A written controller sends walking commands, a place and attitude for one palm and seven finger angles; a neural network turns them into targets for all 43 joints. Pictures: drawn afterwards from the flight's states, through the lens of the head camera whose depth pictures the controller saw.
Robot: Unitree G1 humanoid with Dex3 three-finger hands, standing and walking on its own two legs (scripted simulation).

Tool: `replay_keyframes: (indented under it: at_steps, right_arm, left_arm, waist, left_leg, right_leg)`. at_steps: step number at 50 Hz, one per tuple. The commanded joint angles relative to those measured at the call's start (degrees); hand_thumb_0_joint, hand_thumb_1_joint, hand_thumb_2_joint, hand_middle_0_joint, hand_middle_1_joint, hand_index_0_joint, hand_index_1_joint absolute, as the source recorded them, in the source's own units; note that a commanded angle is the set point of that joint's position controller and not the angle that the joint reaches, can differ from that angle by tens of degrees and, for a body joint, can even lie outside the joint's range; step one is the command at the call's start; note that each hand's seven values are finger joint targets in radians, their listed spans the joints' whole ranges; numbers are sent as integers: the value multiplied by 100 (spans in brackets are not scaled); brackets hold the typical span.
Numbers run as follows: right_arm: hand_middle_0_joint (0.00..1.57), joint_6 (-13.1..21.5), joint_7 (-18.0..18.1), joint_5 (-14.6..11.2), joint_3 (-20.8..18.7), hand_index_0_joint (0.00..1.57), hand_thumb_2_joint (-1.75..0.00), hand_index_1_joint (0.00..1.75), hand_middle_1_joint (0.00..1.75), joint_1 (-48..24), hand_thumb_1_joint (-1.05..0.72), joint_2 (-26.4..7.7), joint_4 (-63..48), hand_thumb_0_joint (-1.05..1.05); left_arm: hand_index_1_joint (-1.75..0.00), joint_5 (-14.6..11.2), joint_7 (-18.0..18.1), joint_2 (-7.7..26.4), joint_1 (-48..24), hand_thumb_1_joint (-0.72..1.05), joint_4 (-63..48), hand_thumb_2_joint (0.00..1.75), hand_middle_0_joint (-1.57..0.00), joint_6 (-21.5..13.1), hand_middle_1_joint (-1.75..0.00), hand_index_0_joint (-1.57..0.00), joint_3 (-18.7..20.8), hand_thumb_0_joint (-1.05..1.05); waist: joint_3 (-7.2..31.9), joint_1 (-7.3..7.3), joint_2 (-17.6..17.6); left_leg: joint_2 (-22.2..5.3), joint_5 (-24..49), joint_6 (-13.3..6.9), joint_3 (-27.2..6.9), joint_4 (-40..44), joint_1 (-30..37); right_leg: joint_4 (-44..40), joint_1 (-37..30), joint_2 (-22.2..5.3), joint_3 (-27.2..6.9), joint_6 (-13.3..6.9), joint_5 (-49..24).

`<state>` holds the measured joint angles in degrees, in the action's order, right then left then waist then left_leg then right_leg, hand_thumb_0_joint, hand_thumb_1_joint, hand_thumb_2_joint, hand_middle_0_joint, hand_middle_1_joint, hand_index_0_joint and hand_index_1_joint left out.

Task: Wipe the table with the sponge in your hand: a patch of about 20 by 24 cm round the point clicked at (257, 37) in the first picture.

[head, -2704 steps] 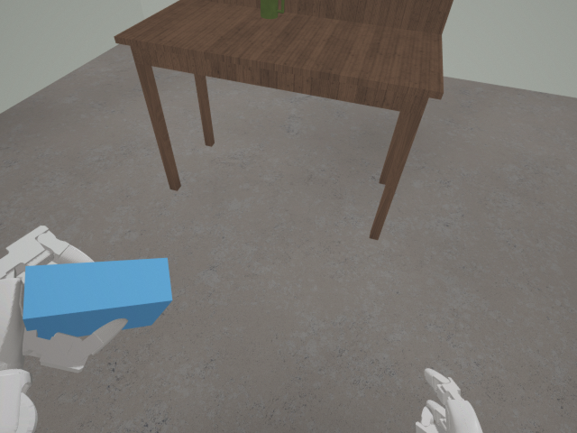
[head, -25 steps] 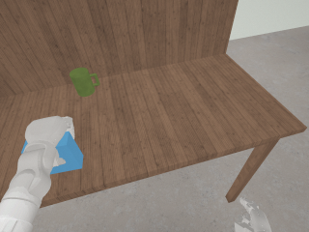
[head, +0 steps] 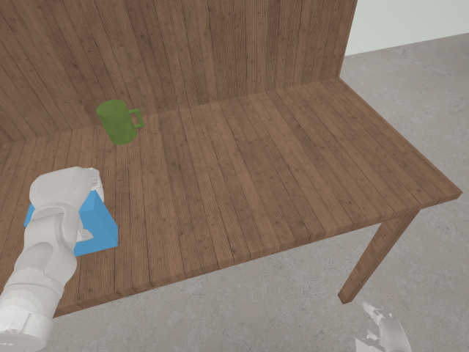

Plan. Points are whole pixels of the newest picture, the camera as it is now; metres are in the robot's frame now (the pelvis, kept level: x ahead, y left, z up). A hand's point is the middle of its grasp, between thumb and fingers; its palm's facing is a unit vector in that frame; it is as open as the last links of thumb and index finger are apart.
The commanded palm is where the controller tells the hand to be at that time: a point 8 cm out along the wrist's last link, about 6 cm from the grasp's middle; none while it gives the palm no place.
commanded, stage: wipe forward along the first lane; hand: left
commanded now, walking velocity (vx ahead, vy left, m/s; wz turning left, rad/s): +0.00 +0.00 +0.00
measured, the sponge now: (81, 232) +0.29 +0.34 +0.02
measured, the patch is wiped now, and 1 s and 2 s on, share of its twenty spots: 0.05 0.15 0.20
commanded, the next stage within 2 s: slide across to the middle lane in 1.38 s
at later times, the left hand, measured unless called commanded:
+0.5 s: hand (83, 187) +0.36 +0.34 +0.08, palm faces -0.13 +0.00 -0.99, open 9.1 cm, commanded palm +0.35 +0.34 +0.11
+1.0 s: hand (83, 170) +0.40 +0.37 +0.08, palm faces -0.14 +0.01 -0.99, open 9.1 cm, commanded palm +0.40 +0.36 +0.11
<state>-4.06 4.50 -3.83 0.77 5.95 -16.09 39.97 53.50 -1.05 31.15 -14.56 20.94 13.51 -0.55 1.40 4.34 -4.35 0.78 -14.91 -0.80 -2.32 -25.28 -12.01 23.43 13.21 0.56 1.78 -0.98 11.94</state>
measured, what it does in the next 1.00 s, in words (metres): stands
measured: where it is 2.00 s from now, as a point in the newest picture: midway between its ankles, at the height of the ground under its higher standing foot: outside the picture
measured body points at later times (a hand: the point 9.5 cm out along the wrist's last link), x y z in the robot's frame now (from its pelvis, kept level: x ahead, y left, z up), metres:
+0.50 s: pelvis -0.02 +0.00 -0.01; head +0.02 -0.02 +0.44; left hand +0.36 +0.34 +0.13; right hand +0.09 -0.27 -0.14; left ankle -0.02 +0.11 -0.74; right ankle +0.00 -0.11 -0.74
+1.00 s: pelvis -0.01 +0.01 -0.01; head +0.04 +0.00 +0.44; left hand +0.41 +0.36 +0.13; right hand +0.04 -0.27 -0.14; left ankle -0.02 +0.11 -0.74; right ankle +0.00 -0.11 -0.74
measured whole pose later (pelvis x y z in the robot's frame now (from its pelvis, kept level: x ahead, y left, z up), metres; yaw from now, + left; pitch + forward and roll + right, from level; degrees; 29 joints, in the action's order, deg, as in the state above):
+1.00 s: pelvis -0.01 +0.01 -0.01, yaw -2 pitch +11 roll -1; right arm -5.3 3.8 -4.6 -0.8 16.7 -16.9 42.8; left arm 59.4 4.1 40.9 -41.4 58.9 -0.2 3.8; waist 5.1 -1.9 -2.7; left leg 0.2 -16.4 -1.4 -1.1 -33.0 -27.6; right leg 28.4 28.0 1.2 0.7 -0.4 11.5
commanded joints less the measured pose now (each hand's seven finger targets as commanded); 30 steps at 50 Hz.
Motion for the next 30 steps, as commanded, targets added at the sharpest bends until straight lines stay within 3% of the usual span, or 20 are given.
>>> replay_keyframes:
  at_steps: [1, 2, 4, 6, 8, 11, 14, 16, 19, 21, 24, 25, 26, 28, 30]
  right_arm:
    - [20, 232, 34, 8, -273, 20, -90, 30, 30, -431, -90, -810, -746, 0]
    - [20, 237, 43, 14, -287, 20, -90, 30, 30, -338, -90, -769, -781, 0]
    - [20, 212, 23, 10, -297, 20, -90, 30, 30, -239, -90, -789, -739, 0]
    - [20, 211, 22, 7, -314, 20, -90, 30, 30, -184, -90, -837, -718, 0]
    - [20, 197, 34, -2, -337, 20, -90, 30, 30, -62, -90, -824, -719, 0]
    - [20, 201, 36, -18, -344, 20, -90, 30, 30, 30, -90, -868, -677, 0]
    - [20, 182, 31, -26, -380, 20, -90, 30, 30, 199, -90, -873, -645, 0]
    - [20, 173, 27, -31, -389, 20, -90, 30, 30, 289, -90, -913, -584, 0]
    - [20, 155, 23, -44, -408, 20, -90, 30, 30, 388, -90, -892, -588, 0]
    - [20, 133, 47, -53, -396, 20, -90, 30, 30, 440, -90, -942, -524, 0]
    - [20, 141, 49, -68, -397, 20, -90, 30, 30, 564, -90, -932, -473, 0]
    - [20, 125, 44, -68, -404, 20, -90, 30, 30, 627, -90, -953, -436, 0]
    - [20, 124, 44, -65, -405, 20, -90, 30, 30, 627, -90, -970, -427, 0]
    - [20, 124, 33, -64, -422, 20, -90, 30, 30, 740, -90, -929, -440, 0]
    - [20, 106, 26, -76, -401, 20, -90, 30, 30, 754, -90, -955, -424, 0]
  left_arm:
    - [-160, 329, 176, 1777, -1774, 10, -220, 130, -120, -169, -160, -120, 758, 0]
    - [-160, 354, 165, 1492, -1812, 10, -154, 130, -120, -209, -160, -120, 505, 0]
    - [-160, 387, 160, 1387, -1876, 10, 137, 130, -120, -282, -160, -120, 398, 0]
    - [-160, 365, 189, 1737, -1905, 10, 316, 130, -120, -383, -160, -120, 722, 0]
    - [-160, 374, 214, 1547, -2040, 10, 527, 130, -120, -454, -160, -120, 537, 0]
    - [-160, 391, 269, 1703, -2309, 10, 811, 130, -120, -598, -160, -120, 638, 0]
    - [-160, 473, 342, 1621, -2497, 10, 1116, 130, -120, -683, -160, -120, 492, 0]
    - [-160, 496, 396, 1889, -2599, 10, 1362, 130, -120, -746, -160, -120, 712, 0]
    - [-160, 497, 453, 1631, -2779, 10, 1546, 130, -120, -814, -160, -120, 435, 0]
    - [-160, 490, 497, 2063, -3049, 10, 1765, 130, -120, -853, -160, -120, 737, 0]
    - [-160, 535, 548, 2018, -3432, 10, 2095, 130, -120, -924, -160, -120, 557, 0]
    - [-160, 592, 565, 2191, -3380, 10, 2324, 130, -120, -925, -160, -120, 686, 0]
    - [-160, 613, 564, 2270, -3484, 10, 2288, 130, -120, -973, -160, -120, 730, 0]
    - [-160, 648, 592, 2091, -3571, 10, 2379, 130, -120, -1018, -160, -120, 537, 0]
    - [-160, 654, 598, 2192, -3723, 10, 2564, 130, -120, -1020, -160, -120, 534, 0]
  waist:
    - [1125, -121, 330]
    - [1260, -160, 345]
    - [1112, -213, 373]
    - [1163, -175, 415]
    - [1168, -237, 530]
    - [1150, -257, 611]
    - [1159, -321, 559]
    - [1233, -302, 599]
    - [1275, -382, 614]
    - [1293, -388, 666]
    - [1179, -508, 609]
    - [1192, -468, 683]
    - [1323, -450, 498]
    - [1472, -504, 458]
    - [1304, -559, 505]
  left_leg:
    - [148, 1293, -217, 91, 174, 1]
    - [168, 1351, -235, 134, 115, -11]
    - [149, 1337, -209, 137, 75, -112]
    - [138, 1214, -218, 113, 67, -208]
    - [145, 1109, -231, 158, 20, -298]
    - [125, 903, -232, 125, 25, -442]
    - [121, 805, -226, 155, -45, -548]
    - [122, 767, -227, 140, -54, -657]
    - [109, 701, -240, 185, -119, -706]
    - [107, 549, -251, 159, -86, -829]
    - [95, 295, -266, 171, -119, -921]
    - [107, 304, -261, 150, -120, -1010]
    - [98, 407, -253, 149, -114, -964]
    - [89, 426, -266, 178, -179, -920]
    - [84, 294, -261, 170, -177, -1046]
  right_leg:
    - [-186, -438, 80, -194, -315, -1028]
    - [-140, -479, 51, -101, -290, -1108]
    - [-121, -304, 54, -83, -287, -1153]
    - [-121, -284, 71, -159, -301, -1049]
    - [-89, -208, 50, -107, -262, -1000]
    - [-87, -39, 66, -149, -270, -758]
    - [-35, 115, 52, -99, -248, -658]
    - [-29, 106, 70, -158, -263, -622]
    - [10, 179, 45, -121, -227, -628]
    - [-33, 181, 50, -187, -221, -464]
    - [-28, 386, 36, -161, -190, -187]
    - [-10, 369, 49, -158, -204, -167]
    - [0, 341, 55, -201, -231, -268]
    - [40, 336, 48, -173, -218, -312]
    - [7, 418, 48, -191, -206, -224]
